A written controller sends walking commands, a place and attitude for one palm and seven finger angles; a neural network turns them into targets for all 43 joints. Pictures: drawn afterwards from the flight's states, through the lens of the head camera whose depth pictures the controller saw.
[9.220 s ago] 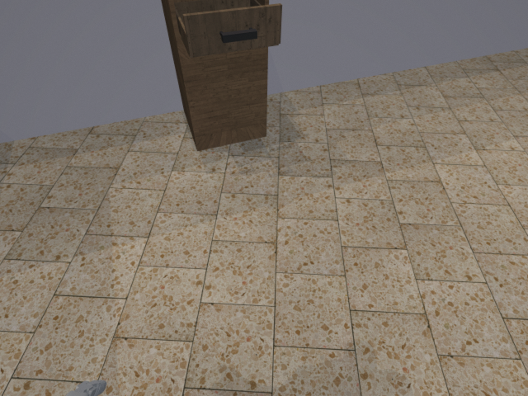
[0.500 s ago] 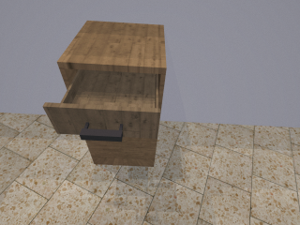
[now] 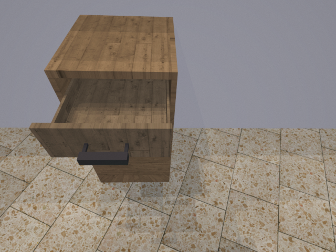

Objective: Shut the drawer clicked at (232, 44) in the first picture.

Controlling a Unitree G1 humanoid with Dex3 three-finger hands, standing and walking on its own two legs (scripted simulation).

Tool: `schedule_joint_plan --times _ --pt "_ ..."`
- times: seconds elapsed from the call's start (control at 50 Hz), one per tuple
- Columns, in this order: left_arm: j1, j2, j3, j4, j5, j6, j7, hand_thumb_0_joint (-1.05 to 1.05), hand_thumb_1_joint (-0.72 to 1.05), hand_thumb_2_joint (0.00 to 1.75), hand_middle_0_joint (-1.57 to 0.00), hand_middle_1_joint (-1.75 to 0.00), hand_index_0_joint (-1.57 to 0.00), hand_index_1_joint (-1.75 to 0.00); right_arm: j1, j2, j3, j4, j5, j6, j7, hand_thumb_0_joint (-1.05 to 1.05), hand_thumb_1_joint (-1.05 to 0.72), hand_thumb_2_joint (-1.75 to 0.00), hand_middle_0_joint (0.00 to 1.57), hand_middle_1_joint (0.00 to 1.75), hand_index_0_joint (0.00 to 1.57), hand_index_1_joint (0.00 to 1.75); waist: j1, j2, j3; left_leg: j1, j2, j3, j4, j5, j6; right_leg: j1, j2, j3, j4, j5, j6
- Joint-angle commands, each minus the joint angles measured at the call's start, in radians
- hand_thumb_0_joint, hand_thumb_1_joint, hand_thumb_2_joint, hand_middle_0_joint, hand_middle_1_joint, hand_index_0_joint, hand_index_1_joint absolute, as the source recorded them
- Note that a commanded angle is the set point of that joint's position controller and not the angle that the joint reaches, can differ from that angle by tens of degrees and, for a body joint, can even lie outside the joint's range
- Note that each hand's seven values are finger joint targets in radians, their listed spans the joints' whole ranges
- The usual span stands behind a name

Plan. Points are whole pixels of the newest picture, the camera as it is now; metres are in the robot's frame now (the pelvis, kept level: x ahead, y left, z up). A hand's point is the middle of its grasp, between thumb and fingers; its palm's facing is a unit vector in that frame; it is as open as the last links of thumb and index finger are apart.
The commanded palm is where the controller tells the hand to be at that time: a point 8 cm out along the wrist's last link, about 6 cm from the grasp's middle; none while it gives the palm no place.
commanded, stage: come to a stop and stand still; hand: left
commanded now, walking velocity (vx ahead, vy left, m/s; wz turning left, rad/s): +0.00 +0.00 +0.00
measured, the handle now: (105, 152) +0.38 +0.21 -0.04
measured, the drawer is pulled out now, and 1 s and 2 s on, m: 0.22 0.22 0.22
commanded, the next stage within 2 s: look again from close up in 0.52 s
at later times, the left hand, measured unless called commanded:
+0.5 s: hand out of the picture -0.02 +0.18 -0.17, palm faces +0.00 -0.98 -0.22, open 7.4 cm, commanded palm none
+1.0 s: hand out of the picture -0.01 +0.15 -0.17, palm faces +0.01 -0.99 -0.17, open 7.4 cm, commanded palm none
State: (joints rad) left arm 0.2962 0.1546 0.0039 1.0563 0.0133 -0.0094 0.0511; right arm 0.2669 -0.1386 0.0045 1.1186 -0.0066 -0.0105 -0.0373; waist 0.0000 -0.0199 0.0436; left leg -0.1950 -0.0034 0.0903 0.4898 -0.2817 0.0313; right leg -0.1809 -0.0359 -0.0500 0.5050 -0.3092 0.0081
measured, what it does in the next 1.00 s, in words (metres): stands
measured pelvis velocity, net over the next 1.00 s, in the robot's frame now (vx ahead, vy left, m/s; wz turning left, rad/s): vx -0.01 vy -0.01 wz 0.00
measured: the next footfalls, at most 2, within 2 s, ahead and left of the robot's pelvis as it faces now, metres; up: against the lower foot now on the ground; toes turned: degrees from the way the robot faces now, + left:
none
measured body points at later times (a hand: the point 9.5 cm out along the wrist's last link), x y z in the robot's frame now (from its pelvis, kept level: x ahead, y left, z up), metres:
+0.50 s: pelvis -0.03 +0.00 +0.00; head -0.01 -0.01 +0.45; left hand -0.01 +0.23 -0.15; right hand -0.01 -0.22 -0.16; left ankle -0.01 +0.10 -0.74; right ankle -0.03 -0.12 -0.74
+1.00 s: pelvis -0.01 -0.01 +0.00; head +0.01 -0.01 +0.45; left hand -0.01 +0.20 -0.16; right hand +0.00 -0.23 -0.16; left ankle -0.01 +0.10 -0.74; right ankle -0.03 -0.12 -0.74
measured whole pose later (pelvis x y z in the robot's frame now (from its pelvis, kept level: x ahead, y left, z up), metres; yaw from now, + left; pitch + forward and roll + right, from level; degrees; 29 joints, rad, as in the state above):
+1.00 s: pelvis -0.01 -0.01 +0.00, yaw +0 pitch -1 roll +0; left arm 0.29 0.14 -0.02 1.12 0.01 -0.02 0.03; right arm 0.26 -0.15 0.03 1.15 -0.01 -0.02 -0.02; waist 0.01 -0.01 0.04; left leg -0.17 0.01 0.08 0.43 -0.24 0.01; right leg -0.16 -0.02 -0.06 0.45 -0.27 -0.01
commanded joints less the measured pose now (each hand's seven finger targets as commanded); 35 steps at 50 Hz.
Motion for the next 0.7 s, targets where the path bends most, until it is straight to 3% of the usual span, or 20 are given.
schedule_joint_plan --times 0.0,0.02,0.04,0.06,0.08,0.14,0.16,0.18,0.24,0.4,0.56,0.68 --pt "0.104 0.063 0.013 -0.023 -0.001 -0.003 -0.003 0.00 0.90 0.90 -0.20 -0.30 -0.20 -0.30 0.054 -0.087 -0.014 -0.027 -0.002 -0.011 0.002 0.00 -0.90 -0.90 0.20 0.30 0.20 0.30 0.012 -0.001 -0.021 -0.013 0.106 -0.113 -0.088 0.314 0.013 0.032 -0.079 0.069 -0.076 0.307 -0.036" --pt "0.123 0.123 0.013 -0.003 0.010 -0.010 0.030 0.00 0.90 0.90 -0.20 -0.30 -0.20 -0.30 -0.038 -0.147 -0.025 -0.111 0.010 -0.014 0.010 0.00 -0.90 -0.90 0.20 0.30 0.20 0.30 0.031 0.004 0.047 -0.055 0.125 -0.089 0.077 0.303 -0.019 -0.052 -0.121 0.117 -0.107 0.486 -0.028" --pt "0.060 0.148 0.013 -0.059 0.002 -0.020 0.019 0.00 0.90 0.90 -0.20 -0.30 -0.20 -0.30 0.018 -0.094 -0.022 -0.130 0.001 -0.003 0.019 0.00 -0.90 -0.90 0.20 0.30 0.20 0.30 -0.020 -0.009 -0.004 -0.059 0.078 -0.093 0.038 0.016 -0.021 -0.060 -0.147 0.151 -0.122 0.219 -0.062" --pt "0.019 0.163 0.016 -0.081 0.003 -0.028 0.010 0.00 0.90 0.90 -0.20 -0.30 -0.20 -0.30 0.032 -0.101 -0.020 -0.132 -0.011 0.003 0.028 0.00 -0.90 -0.90 0.20 0.30 0.20 0.30 -0.022 0.027 -0.014 -0.048 0.063 -0.072 0.028 -0.007 -0.023 -0.072 -0.137 0.140 -0.121 0.118 -0.084" --pt "0.002 0.159 0.014 -0.093 0.001 -0.023 0.004 0.00 0.90 0.90 -0.20 -0.30 -0.20 -0.30 0.049 -0.106 -0.020 -0.141 -0.011 0.002 0.028 0.00 -0.90 -0.90 0.20 0.30 0.20 0.30 -0.032 0.050 -0.012 -0.048 0.066 -0.091 0.005 -0.008 -0.013 -0.103 -0.116 0.125 -0.112 -0.016 -0.087" --pt "0.009 0.130 0.007 -0.095 0.001 -0.011 -0.006 0.00 0.90 0.90 -0.20 -0.30 -0.20 -0.30 0.044 -0.133 -0.019 -0.158 -0.012 -0.007 0.027 0.00 -0.90 -0.90 0.20 0.30 0.20 0.30 -0.015 0.075 0.022 -0.106 0.108 -0.166 -0.088 0.002 0.020 -0.087 -0.049 0.073 -0.066 -0.046 -0.061" --pt "0.017 0.128 0.006 -0.097 0.004 -0.009 -0.008 0.00 0.90 0.90 -0.20 -0.30 -0.20 -0.30 0.039 -0.140 -0.017 -0.162 -0.012 -0.010 0.026 0.00 -0.90 -0.90 0.20 0.30 0.20 0.30 -0.005 0.080 0.028 -0.130 0.116 -0.178 -0.107 0.012 0.028 -0.059 -0.042 0.059 -0.057 -0.021 -0.056" --pt "0.020 0.122 0.004 -0.093 0.002 -0.007 -0.010 0.00 0.90 0.90 -0.20 -0.30 -0.20 -0.30 0.030 -0.146 -0.016 -0.164 -0.012 -0.009 0.025 0.00 -0.90 -0.90 0.20 0.30 0.20 0.30 -0.001 0.044 0.041 -0.142 0.113 -0.183 -0.124 -0.026 0.030 -0.051 -0.039 0.060 -0.060 -0.024 -0.053" --pt "0.020 0.122 0.000 -0.088 0.002 -0.004 -0.015 0.00 0.90 0.90 -0.20 -0.30 -0.20 -0.30 0.025 -0.155 -0.016 -0.161 -0.012 -0.006 0.026 0.00 -0.90 -0.90 0.20 0.30 0.20 0.30 -0.001 0.015 0.068 -0.147 0.103 -0.179 -0.161 -0.119 0.024 -0.072 -0.047 0.074 -0.087 -0.061 -0.051" --pt "0.033 0.123 -0.004 -0.067 0.000 -0.011 -0.019 0.00 0.90 0.90 -0.20 -0.30 -0.20 -0.30 0.032 -0.157 -0.007 -0.115 -0.009 -0.015 0.026 0.00 -0.90 -0.90 0.20 0.30 0.20 0.30 0.000 -0.002 0.018 -0.074 0.100 -0.154 -0.170 -0.030 0.018 -0.051 -0.061 0.087 -0.111 0.011 -0.042" --pt "0.050 0.114 -0.009 -0.017 -0.001 -0.018 -0.017 0.00 0.90 0.90 -0.20 -0.30 -0.20 -0.30 0.036 -0.131 0.000 -0.058 -0.003 -0.020 0.020 0.00 -0.90 -0.90 0.20 0.30 0.20 0.30 0.000 -0.012 0.010 -0.012 0.101 -0.120 -0.143 0.107 0.010 -0.040 -0.071 0.094 -0.134 0.100 -0.038" --pt "0.065 0.099 -0.010 0.012 -0.002 -0.020 -0.015 0.00 0.90 0.90 -0.20 -0.30 -0.20 -0.30 0.033 -0.121 0.003 -0.025 -0.001 -0.023 0.015 0.00 -0.90 -0.90 0.20 0.30 0.20 0.30 0.004 0.015 0.006 0.008 0.104 -0.111 -0.136 0.161 0.007 -0.025 -0.075 0.092 -0.136 0.158 -0.036"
